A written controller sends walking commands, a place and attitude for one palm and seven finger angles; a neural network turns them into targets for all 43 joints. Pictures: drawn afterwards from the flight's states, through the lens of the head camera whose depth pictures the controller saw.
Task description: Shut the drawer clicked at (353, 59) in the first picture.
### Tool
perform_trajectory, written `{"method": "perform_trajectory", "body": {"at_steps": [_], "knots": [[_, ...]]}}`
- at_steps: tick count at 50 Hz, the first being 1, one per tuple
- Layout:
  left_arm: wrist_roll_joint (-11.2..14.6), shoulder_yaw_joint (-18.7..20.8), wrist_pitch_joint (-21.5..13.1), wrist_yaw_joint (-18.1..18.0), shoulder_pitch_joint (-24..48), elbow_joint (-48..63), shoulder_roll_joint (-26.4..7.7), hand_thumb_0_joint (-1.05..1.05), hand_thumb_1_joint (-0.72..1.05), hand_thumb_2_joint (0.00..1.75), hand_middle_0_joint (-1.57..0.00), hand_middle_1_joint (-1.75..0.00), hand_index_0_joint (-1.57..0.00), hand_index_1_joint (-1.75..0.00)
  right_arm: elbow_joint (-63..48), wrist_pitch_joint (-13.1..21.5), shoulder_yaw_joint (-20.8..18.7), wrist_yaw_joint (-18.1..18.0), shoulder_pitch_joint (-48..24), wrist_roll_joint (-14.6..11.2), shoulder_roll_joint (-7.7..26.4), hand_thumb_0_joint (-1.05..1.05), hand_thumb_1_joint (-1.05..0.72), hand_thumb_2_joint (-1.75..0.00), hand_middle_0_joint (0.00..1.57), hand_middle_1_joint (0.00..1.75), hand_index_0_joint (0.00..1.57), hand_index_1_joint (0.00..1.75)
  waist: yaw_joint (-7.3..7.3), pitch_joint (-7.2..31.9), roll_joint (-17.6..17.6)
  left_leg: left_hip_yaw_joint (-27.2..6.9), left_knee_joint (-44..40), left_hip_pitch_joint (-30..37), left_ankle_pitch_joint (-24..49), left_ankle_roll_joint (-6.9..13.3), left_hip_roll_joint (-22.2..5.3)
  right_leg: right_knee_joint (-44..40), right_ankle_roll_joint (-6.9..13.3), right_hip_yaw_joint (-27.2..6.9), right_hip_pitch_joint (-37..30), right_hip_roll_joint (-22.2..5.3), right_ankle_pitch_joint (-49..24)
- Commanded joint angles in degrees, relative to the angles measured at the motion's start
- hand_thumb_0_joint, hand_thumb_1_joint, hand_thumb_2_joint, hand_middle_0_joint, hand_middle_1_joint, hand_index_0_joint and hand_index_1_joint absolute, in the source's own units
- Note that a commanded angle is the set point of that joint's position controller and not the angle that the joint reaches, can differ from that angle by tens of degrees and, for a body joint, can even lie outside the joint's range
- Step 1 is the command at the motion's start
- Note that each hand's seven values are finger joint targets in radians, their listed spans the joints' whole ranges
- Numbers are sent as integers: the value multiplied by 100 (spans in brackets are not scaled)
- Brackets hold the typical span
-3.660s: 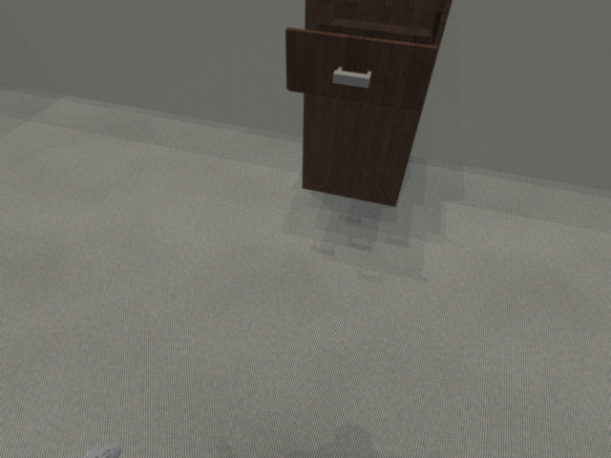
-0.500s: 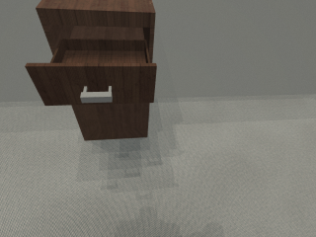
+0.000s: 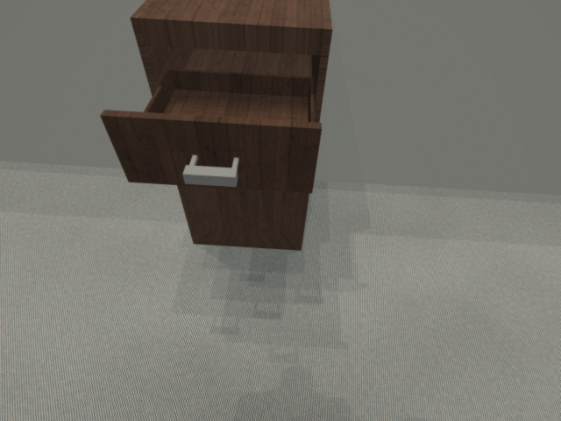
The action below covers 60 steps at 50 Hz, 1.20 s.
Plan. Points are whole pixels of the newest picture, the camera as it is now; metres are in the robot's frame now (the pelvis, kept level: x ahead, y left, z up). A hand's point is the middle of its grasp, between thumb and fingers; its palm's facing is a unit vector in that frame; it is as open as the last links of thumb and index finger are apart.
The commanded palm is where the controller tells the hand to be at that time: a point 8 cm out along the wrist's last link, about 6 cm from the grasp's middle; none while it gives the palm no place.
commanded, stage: take the last steps up to it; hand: left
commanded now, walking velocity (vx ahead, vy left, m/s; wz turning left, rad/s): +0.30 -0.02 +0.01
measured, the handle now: (213, 168) +0.57 +0.19 +0.00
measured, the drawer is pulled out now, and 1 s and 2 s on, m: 0.30 0.30 0.30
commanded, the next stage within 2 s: come to a stop and stand still in 0.76 s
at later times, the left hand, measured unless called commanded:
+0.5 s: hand (206, 384) +0.21 +0.15 -0.18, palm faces +0.01 -0.98 -0.21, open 7.4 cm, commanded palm none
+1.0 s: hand (207, 390) +0.20 +0.14 -0.19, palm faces +0.10 -0.99 -0.11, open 7.4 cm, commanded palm none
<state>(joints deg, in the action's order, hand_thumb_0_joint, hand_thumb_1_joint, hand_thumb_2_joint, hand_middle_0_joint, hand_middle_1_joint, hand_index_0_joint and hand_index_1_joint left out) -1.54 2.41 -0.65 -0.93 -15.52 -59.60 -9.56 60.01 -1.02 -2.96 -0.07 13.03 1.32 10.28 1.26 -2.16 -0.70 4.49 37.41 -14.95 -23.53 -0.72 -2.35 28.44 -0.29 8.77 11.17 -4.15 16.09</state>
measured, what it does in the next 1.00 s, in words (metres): walks ahead: left foot, then right foot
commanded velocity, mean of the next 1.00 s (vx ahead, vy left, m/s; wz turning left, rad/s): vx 0.15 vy -0.03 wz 0.01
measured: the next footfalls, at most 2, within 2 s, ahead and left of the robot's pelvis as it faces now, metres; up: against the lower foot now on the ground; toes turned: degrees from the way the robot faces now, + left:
left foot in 0.04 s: +0.03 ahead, +0.12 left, +0.00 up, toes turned +6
right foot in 0.44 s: +0.23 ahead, -0.15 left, +0.00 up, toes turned -9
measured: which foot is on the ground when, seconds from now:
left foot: up 0.00-0.02, down 0.04-0.46, up 0.48-0.86, down 0.88-1.00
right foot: down 0.00-0.04, up 0.06-0.42, down 0.44-0.90, up 0.92-1.00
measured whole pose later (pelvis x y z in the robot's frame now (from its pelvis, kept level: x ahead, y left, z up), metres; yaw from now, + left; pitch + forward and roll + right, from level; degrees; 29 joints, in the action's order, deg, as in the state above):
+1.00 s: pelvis +0.25 -0.01 +0.00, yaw +0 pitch -2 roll -2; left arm -0.8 1.6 0.5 -1.6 -19.6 -66.0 -8.5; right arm 59.7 2.6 -1.1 -2.0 7.7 1.0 6.4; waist 2.8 -3.4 -3.3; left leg 9.2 30.0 -14.6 -13.5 3.7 -2.4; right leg 44.8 -1.4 4.5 14.0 -3.1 29.1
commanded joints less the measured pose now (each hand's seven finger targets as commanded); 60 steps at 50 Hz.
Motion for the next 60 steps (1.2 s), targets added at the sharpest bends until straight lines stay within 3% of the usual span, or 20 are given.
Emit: {"method": "perform_trajectory", "body": {"at_steps": [1, 2, 3, 7, 10, 17, 20, 21, 23, 24, 27, 30, 37, 42, 43, 44, 45, 48, 52, 60], "knots": [[76, 101, -18, 46, -168, 198, -552, 0, 90, 90, -20, -30, -20, -30, 11, 257, -60, -53, 935, 21, 596, 0, -90, -90, 20, 30, 20, 30, -385, 29, 648, -955, -1785, 1605, 336, 380, -776, 149, 118, -405, 1505, -346, 1078], [46, 47, -23, 80, 11, 387, -294, 0, 90, 90, -20, -30, -20, -30, 66, 238, -174, -78, 1365, 44, 1088, 0, -90, -90, 20, 30, 20, 30, -573, -74, 1548, -2344, -2462, 1761, -201, 919, -1853, 1359, -81, 103, 2242, 122, 1407], [-19, 60, -25, 61, 511, 565, -403, 0, 90, 90, -20, -30, -20, -30, 125, 246, -189, -110, 1542, 67, 1132, 0, -90, -90, 20, 30, 20, 30, -758, -405, 1622, -2830, -2822, 1532, -339, 1233, -2091, 2327, -28, -221, 2696, 126, 1765], [5, 126, -74, 201, 404, 348, -414, 0, 90, 90, -20, -30, -20, -30, -10, 402, -35, -180, 864, 10, 624, 0, -90, -90, 20, 30, 20, 30, -310, -649, 753, -1594, -2762, 1123, 1187, 1119, -1573, 3091, -28, -691, 2634, -275, 532], [20, 95, -8, 205, 186, 225, -330, 0, 90, 90, -20, -30, -20, -30, 61, 471, -37, -184, 932, -21, 602, 0, -90, -90, 20, 30, 20, 30, -201, -359, 817, -855, -2681, 1237, 2023, 1036, -1292, 2740, -131, -541, 2344, -261, 88], [37, 114, -44, 224, 813, 444, -246, 0, 90, 90, -20, -30, -20, -30, 300, 447, -104, -159, 1196, 46, 619, 0, -90, -90, 20, 30, 20, 30, -320, -607, 868, -651, -2494, 1041, 2117, 987, -1398, 1141, -61, -239, 1734, -139, -42], [16, 206, -106, 219, 69, 199, -359, 0, 90, 90, -20, -30, -20, -30, 326, 405, -123, -155, 990, 34, 652, 0, -90, -90, 20, 30, 20, 30, 59, -344, 576, -414, -1661, 472, 1918, 746, -1210, 415, 52, -35, 228, 124, -434], [-10, 261, -172, 196, -662, -41, -583, 0, 90, 90, -20, -30, -20, -30, 339, 416, -110, -132, 1000, -3, 585, 0, -90, -90, 20, 30, 20, 30, 384, 6, 131, -101, -617, 174, 1973, 550, -849, 57, 134, -193, -741, 90, -451], [41, 421, -256, 73, -1783, -292, -1523, 0, 90, 90, -20, -30, -20, -30, 25, 417, -6, -55, 1040, -96, 134, 0, -90, -90, 20, 30, 20, 30, 604, 798, -1882, 159, 2597, -1725, -1072, 218, 116, -1392, 999, -3420, -2124, -2161, -149], [79, 388, -239, 38, -1371, -223, -1410, 0, 90, 90, -20, -30, -20, -30, 37, 368, -53, -61, 816, -96, 249, 0, -90, -90, 20, 30, 20, 30, 533, 637, -1483, -345, 3299, -1763, -866, 284, -146, -1683, 1130, -3508, -1417, -2159, 852], [51, 195, -246, -32, -236, 90, -705, 0, 90, 90, -20, -30, -20, -30, 78, 289, -77, -15, 574, -2, 114, 0, -90, -90, 20, 30, 20, 30, 16, -141, -300, -430, 3251, -1596, 321, 193, -578, -1814, 943, -2113, 85, -1639, 553], [13, 114, -320, -39, -215, 51, -463, 0, 90, 90, -20, -30, -20, -30, 172, 172, -36, -1, 860, 29, -64, 0, -90, -90, 20, 30, 20, 30, -241, -125, -475, -176, 2494, -1213, 626, -6, -572, -1770, 788, -1095, 485, -1282, -762], [4, 96, -336, -8, -609, -187, -703, 0, 90, 90, -20, -30, -20, -30, -198, 244, 5, 84, -56, -28, -33, 0, -90, -90, 20, 30, 20, 30, 19, -172, -470, 132, 493, -982, 671, -83, -349, -1654, 949, -1049, -90, -1295, -1414], [45, 97, -221, -15, -609, -290, -603, 0, 90, 90, -20, -30, -20, -30, -68, 366, 31, 35, 193, -30, 129, 0, -90, -90, 20, 30, 20, 30, -184, -150, -245, 344, -988, 613, 1370, -13, -159, -924, 571, -724, 393, -898, -829], [54, 56, -187, -14, -618, -266, -453, 0, 90, 90, -20, -30, -20, -30, 46, 407, -3, -12, 598, -25, 390, 0, -90, -90, 20, 30, 20, 30, -345, 33, 478, -125, -1306, 1274, 1851, 109, -526, -178, 362, -475, 717, -561, -544], [79, -1, -167, -21, -703, -187, -198, 0, 90, 90, -20, -30, -20, -30, 91, 402, -63, -72, 912, 20, 774, 0, -90, -90, 20, 30, 20, 30, -403, 167, 1335, -1222, -1615, 1669, 2787, 567, -1503, 739, 55, -48, 1289, -31, 418], [84, -61, -123, -66, -726, -199, -116, 0, 90, 90, -20, -30, -20, -30, 123, 344, -37, -137, 885, 5, 858, 0, -90, -90, 20, 30, 20, 30, -367, 335, 1733, -1843, -2108, 1503, 3348, 931, -2083, 1628, -93, -157, 1291, 144, 1820], [71, -84, 23, -127, -747, -411, -132, 0, 90, 90, -20, -30, -20, -30, -8, 308, 110, -271, 26, -34, 574, 0, -90, -90, 20, 30, 20, 30, -60, -26, 844, -1233, -2044, 586, 4675, 1086, -1887, 2069, -155, -794, 861, -198, 1503], [53, 7, 210, -144, -780, -330, -271, 0, 90, 90, -20, -30, -20, -30, -39, 230, -38, -324, -136, -96, 621, 0, -90, -90, 20, 30, 20, 30, -52, 333, 523, -675, -1860, 941, 5439, 1053, -1722, 2341, -249, -792, 966, -84, 925], [28, 145, 375, -140, -354, 194, -298, 0, 90, 90, -20, -30, -20, -30, -262, 87, -195, -260, -282, -13, 729, 0, -90, -90, 20, 30, 20, 30, -105, 416, 1058, -490, -1839, 665, 3843, 1078, -1602, 2610, -221, -865, 1219, 56, 961]]}}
